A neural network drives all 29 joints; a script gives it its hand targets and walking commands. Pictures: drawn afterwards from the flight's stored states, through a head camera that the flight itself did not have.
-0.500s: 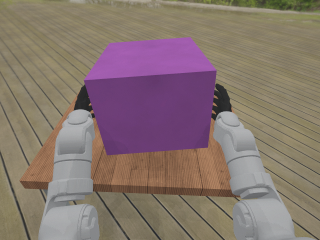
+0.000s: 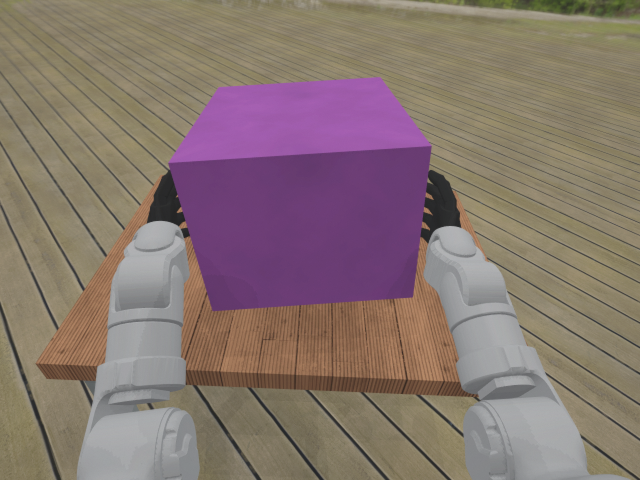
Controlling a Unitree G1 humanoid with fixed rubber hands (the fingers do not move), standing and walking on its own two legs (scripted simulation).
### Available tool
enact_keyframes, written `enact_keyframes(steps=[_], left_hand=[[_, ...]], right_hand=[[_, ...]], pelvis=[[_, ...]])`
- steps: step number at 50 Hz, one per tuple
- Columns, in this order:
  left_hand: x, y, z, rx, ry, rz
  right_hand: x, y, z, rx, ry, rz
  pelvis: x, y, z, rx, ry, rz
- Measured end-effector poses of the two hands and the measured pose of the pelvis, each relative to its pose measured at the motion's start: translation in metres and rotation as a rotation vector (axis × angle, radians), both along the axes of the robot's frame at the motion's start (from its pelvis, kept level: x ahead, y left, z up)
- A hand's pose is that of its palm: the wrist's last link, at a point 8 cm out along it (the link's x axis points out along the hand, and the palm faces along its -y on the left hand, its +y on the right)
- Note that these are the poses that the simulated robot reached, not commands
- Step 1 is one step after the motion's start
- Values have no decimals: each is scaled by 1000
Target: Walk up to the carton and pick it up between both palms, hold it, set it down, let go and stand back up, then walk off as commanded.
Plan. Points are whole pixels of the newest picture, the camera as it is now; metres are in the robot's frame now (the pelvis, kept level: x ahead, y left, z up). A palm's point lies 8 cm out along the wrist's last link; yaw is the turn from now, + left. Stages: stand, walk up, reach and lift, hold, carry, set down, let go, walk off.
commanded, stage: hold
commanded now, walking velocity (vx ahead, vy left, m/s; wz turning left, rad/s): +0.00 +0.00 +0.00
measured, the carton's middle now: (305, 181) +0.47 +0.01 +0.19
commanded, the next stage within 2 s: none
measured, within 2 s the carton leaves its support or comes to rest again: neither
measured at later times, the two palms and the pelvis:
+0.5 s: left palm (165, 229) +0.36 +0.18 +0.19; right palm (448, 230) +0.35 -0.16 +0.19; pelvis -0.01 +0.00 +0.00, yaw +0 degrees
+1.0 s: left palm (165, 227) +0.36 +0.18 +0.19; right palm (443, 230) +0.36 -0.16 +0.18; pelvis +0.00 +0.00 +0.00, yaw +0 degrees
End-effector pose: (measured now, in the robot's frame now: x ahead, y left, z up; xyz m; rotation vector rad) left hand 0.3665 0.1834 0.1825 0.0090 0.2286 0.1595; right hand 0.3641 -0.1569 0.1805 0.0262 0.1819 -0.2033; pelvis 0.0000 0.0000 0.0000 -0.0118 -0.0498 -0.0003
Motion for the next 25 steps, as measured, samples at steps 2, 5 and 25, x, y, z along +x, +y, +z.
enact_keyframes(steps=[2,5,25], left_hand=[[1,0,0,2,2,1],[2,-1,0,8,4,4],[-10,-2,8,11,-7,-1]], right_hand=[[1,0,-1,0,3,0],[2,0,0,3,6,-2],[-10,-2,10,12,-5,-6]], pelvis=[[1,0,0,0,1,0],[2,0,0,0,3,0],[-7,0,0,0,-10,0]])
